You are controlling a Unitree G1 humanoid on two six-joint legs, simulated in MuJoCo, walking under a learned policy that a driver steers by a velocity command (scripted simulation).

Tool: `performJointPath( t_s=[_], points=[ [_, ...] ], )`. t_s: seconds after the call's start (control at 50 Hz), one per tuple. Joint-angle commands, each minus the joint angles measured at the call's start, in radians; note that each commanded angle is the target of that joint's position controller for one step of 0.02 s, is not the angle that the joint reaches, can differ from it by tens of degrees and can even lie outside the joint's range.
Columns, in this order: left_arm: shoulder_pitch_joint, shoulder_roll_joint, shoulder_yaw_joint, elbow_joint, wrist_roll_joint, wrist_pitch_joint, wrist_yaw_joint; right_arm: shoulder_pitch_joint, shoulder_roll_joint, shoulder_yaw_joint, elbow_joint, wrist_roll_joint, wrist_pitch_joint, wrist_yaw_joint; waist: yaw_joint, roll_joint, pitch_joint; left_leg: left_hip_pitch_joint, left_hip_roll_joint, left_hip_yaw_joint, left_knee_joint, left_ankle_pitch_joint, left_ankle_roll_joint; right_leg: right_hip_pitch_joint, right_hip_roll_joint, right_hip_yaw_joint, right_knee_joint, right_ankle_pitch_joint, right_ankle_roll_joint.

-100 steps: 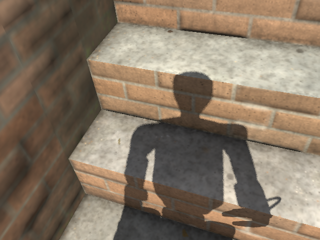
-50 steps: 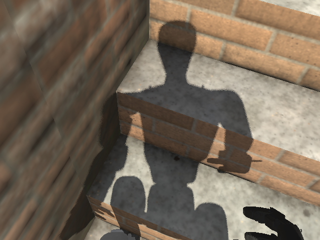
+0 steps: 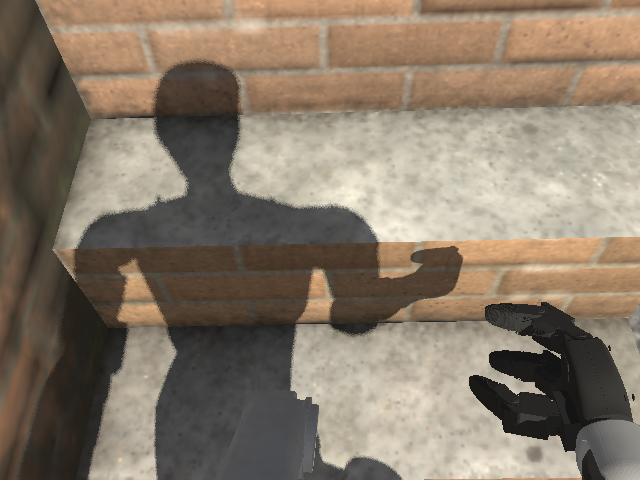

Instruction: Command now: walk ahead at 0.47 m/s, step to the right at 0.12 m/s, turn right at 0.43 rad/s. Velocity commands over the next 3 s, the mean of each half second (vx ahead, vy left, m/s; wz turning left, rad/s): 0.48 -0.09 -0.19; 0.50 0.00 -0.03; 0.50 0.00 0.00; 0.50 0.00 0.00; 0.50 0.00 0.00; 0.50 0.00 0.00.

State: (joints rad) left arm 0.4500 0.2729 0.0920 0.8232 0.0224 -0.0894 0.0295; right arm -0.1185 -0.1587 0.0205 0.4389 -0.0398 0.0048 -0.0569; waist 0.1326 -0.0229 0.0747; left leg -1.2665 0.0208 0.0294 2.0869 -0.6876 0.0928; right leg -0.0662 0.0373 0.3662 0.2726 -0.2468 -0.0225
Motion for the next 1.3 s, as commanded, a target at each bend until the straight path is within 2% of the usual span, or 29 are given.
performJointPath(
  t_s=[0.02,0.06,0.08,0.1,0.16,0.24,0.4,0.42,0.44,0.5,0.54,0.56,0.58,0.6,0.64,0.7,0.8,0.9,0.94,1.02,1.06,1.12,1.14,1.16,1.18,1.2,1.22,1.24,1.3],
  points=[
    [-0.026,0.14,0.044,-0.057,-0.044,0.048,0.01,-0.069,-0.031,-0.004,-0.141,0.053,0.005,-0.025,-0.12,-0.109,-0.225,0.887,-0.074,0.133,-0.723,0.062,0.027,-0.398,-0.126,0.004,-0.141,1.236,-0.175],
    [-0.095,0.206,0.078,-0.063,-0.071,-0.028,-0.031,0.302,-0.164,-0.087,0.017,0.055,-0.016,-0.04,-0.252,-0.164,-0.559,1.297,-0.063,-0.063,-0.944,0.262,0.047,-0.328,-0.11,-0.018,0.333,1.86,-0.12],
    [-0.075,0.13,0.055,-0.077,-0.094,-0.038,-0.073,0.418,-0.274,-0.118,0.082,0.039,-0.032,-0.032,-0.286,0.222,-0.786,1.56,0.161,-0.604,-1.292,0.118,0.172,-0.49,0.079,0.063,0.796,0.938,-0.048],
    [-0.045,0.063,0.026,-0.036,-0.024,-0.041,-0.093,0.451,-0.306,-0.123,0.143,0.035,-0.022,-0.03,-0.27,0.469,-0.911,1.472,0.248,-0.851,-1.513,0.113,0.187,-0.432,0.16,0.026,1.202,0.177,0.002],
    [-0.157,-0.093,-0.021,-0.106,0.077,0.022,-0.11,0.177,-0.123,-0.098,0.275,0.047,-0.007,-0.04,-0.054,0.183,-0.344,0.929,0.129,-0.628,-1.397,-0.332,0.114,-0.793,0.159,-0.058,1.67,0.275,-0.041],
    [-0.207,-0.103,-0.053,-0.108,0.056,0.113,-0.102,0.181,-0.047,-0.06,0.37,0.031,-0.072,-0.023,0.018,0.011,-0.063,0.62,0.114,-0.395,-1.46,-0.176,0.087,-0.888,0.153,-0.145,1.829,0.102,-0.049],
    [-0.191,-0.084,-0.068,-0.061,0.005,0.157,-0.103,0.185,-0.138,-0.081,0.359,0.07,-0.082,-0.041,0.047,0.188,-0.055,0.504,0.156,-0.263,-1.69,-0.165,0.14,-0.716,-0.037,-0.344,1.369,0.125,-0.023],
    [-0.338,0.083,-0.018,-0.124,-0.048,0.115,-0.125,-0.046,-0.26,-0.078,0.192,-0.008,-0.103,0.116,-0.039,0.36,0.077,0.165,0.086,-0.102,-1.67,0.031,0.142,-0.666,-0.05,-0.338,1.508,0.23,-0.016],
    [-0.249,0.13,0.009,-0.092,-0.01,0.122,-0.132,-0.073,-0.265,-0.086,0.192,-0.001,-0.105,0.155,0.031,0.247,-0.086,0.249,0.098,-0.108,-1.619,0.09,0.133,-0.546,-0.072,-0.413,1.283,0.252,-0.003],
    [-0.278,0.001,-0.053,-0.085,0.073,0.161,-0.119,0.361,-0.145,-0.058,0.268,0.041,-0.068,0.158,-0.158,0.187,-0.154,0.634,0.131,-0.236,-1.616,0.015,0.142,-0.557,-0.077,-0.535,0.712,-0.071,0.026],
    [-0.229,0.023,-0.034,-0.076,0.043,0.132,-0.114,0.428,-0.099,-0.05,0.274,0.054,-0.047,0.191,-0.172,0.095,-0.18,0.704,0.165,-0.302,-1.505,-0.024,0.189,-0.424,-0.019,-0.589,0.475,-0.223,0.018],
    [-0.109,-0.142,-0.08,-0.032,-0.096,0.092,-0.095,0.487,-0.171,-0.104,0.313,0.035,-0.002,-0.025,-0.1,0.167,-0.272,0.806,0.087,-0.208,-1.326,-0.118,0.142,-0.167,-0.07,-0.436,0.038,-0.131,-0.061],
    [-0.073,-0.166,-0.087,0.005,-0.05,0.062,-0.081,0.439,-0.122,-0.096,0.301,0.022,-0.004,-0.039,-0.105,-0.123,-0.233,0.728,-0.01,-0.066,-0.994,0.068,0.074,-0.074,-0.068,-0.338,0.07,-0.024,-0.029],
    [-0.1,0.032,-0.041,-0.002,0.03,0.041,-0.064,0.267,-0.06,-0.072,0.22,0.111,-0.012,-0.032,-0.077,-0.495,-0.184,0.315,-0.109,0.051,-0.764,0.213,-0.035,-0.005,-0.285,0.066,0.003,-0.14,-0.123],
    [-0.155,0.002,-0.045,-0.061,0.066,0.02,-0.045,0.234,-0.083,-0.098,0.25,0.068,-0.055,-0.053,-0.108,-0.1,-0.154,0.294,-0.097,-0.136,-0.147,0.454,-0.075,-0.146,-0.348,0.118,0.022,-0.001,-0.127],
    [-0.055,0.054,-0.019,-0.019,0.05,-0.025,-0.015,0.174,-0.072,-0.074,0.192,0.014,-0.055,-0.005,-0.093,0.038,-0.091,0.212,-0.083,-0.185,0.047,0.472,-0.035,-0.102,-0.315,-0.086,0.119,0.032,-0.127],
    [0.075,0.077,0.004,0.06,0.034,-0.091,-0.005,0.163,-0.06,-0.082,0.219,0.0,-0.04,0.056,-0.063,0.064,-0.071,0.111,-0.122,-0.179,-0.012,0.479,-0.024,0.077,-0.328,-0.111,0.113,0.031,-0.139],
    [0.106,0.047,-0.008,0.088,0.033,-0.113,-0.024,0.103,-0.045,-0.076,0.189,0.013,-0.01,0.016,-0.069,-0.008,-0.019,-0.003,-0.112,-0.142,0.246,0.371,-0.016,0.062,-0.381,-0.129,0.02,0.134,-0.202],
    [0.197,-0.114,-0.1,0.157,0.107,0.033,-0.102,0.228,0.014,0.0,0.223,0.048,-0.022,0.172,-0.02,-0.022,0.104,-0.565,-0.154,-0.388,0.452,0.402,0.155,0.191,-0.423,0.042,0.043,0.241,-0.349],
    [0.146,-0.042,-0.106,0.202,0.136,0.009,-0.112,0.202,-0.021,0.005,0.178,0.03,-0.02,0.183,-0.147,-0.031,-0.037,-0.289,-0.027,-0.082,0.228,0.556,0.181,-0.093,-0.293,-0.283,-0.086,0.002,-0.216],
    [0.3,-0.073,-0.13,0.281,0.165,0.005,-0.113,-0.083,-0.024,0.035,0.045,0.049,0.016,0.17,-0.08,-0.137,-0.082,-0.188,0.006,0.022,-0.045,0.495,0.182,-0.176,-0.268,-0.313,-0.181,0.155,-0.188],
    [0.168,0.151,-0.087,0.331,0.067,0.02,-0.205,-0.101,-0.049,0.056,-0.046,0.053,0.116,0.207,-0.274,-0.328,-0.16,0.253,-0.119,0.112,-0.448,0.106,0.065,-0.306,-0.376,-0.299,-0.249,1.269,-0.337],
    [-0.054,0.116,-0.033,0.179,-0.092,0.004,-0.039,0.411,-0.082,-0.01,0.267,0.112,0.04,0.041,-0.317,-0.236,-0.361,0.651,-0.165,0.31,-0.618,0.018,0.039,0.015,-0.249,-0.547,0.018,1.72,-0.227],
    [0.008,0.291,-0.048,0.244,0.078,-0.004,-0.155,0.289,-0.164,0.011,0.09,0.056,0.047,0.172,-0.386,-0.324,-0.345,0.501,-0.242,0.145,-0.767,0.182,0.018,-0.056,-0.451,-0.293,0.088,2.228,-0.351],
    [-0.058,0.296,-0.006,0.248,0.083,0.007,-0.193,0.376,-0.215,-0.035,0.125,0.03,0.055,0.193,-0.414,-0.216,-0.352,0.587,-0.228,0.092,-0.988,0.343,0.049,0.022,-0.4,-0.35,0.366,2.265,-0.347],
    [-0.056,0.154,0.008,0.141,-0.125,-0.022,-0.083,0.633,-0.26,-0.072,0.37,0.048,-0.001,0.038,-0.35,-0.004,-0.544,0.929,-0.039,-0.341,-1.218,0.035,0.083,-0.015,-0.143,-0.491,0.692,1.583,-0.135],
    [0.008,0.019,-0.045,0.23,0.026,0.031,-0.193,0.77,-0.274,-0.064,0.319,-0.003,0.032,0.147,-0.391,0.238,-0.54,1.056,0.095,-0.873,-1.592,-0.101,0.197,-0.577,-0.05,-0.158,1.073,0.552,-0.207],
    [-0.057,-0.067,-0.024,0.109,-0.008,0.009,-0.133,0.516,-0.201,-0.091,0.484,0.045,0.015,0.0,-0.153,0.21,-0.427,0.995,0.062,-0.86,-1.615,-0.288,0.235,-0.504,0.083,-0.191,1.276,0.276,-0.136],
    [-0.241,-0.213,-0.074,-0.02,0.059,0.042,-0.099,0.397,-0.05,-0.056,0.544,0.033,-0.017,-0.019,-0.089,0.042,-0.099,0.717,0.059,-0.645,-1.538,-0.28,0.184,-0.814,0.093,-0.212,1.674,0.153,-0.134]
  ],
)
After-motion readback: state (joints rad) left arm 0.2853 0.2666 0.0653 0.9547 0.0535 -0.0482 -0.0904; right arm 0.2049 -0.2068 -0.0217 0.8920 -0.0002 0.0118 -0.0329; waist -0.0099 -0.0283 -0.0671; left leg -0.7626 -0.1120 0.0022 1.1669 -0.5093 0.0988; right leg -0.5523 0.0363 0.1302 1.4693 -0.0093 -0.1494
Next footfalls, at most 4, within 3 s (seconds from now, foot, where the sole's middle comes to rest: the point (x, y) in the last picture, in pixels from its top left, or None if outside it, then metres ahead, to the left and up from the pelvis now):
0.08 left None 0.19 0.15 -0.57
0.54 right None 0.14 -0.09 -0.58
1.18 left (261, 399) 0.39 0.18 -0.36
1.76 right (474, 179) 0.64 -0.08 -0.15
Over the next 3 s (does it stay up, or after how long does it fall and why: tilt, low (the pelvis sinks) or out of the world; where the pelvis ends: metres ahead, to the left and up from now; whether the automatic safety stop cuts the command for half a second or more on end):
stays up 0.97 0.03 0.92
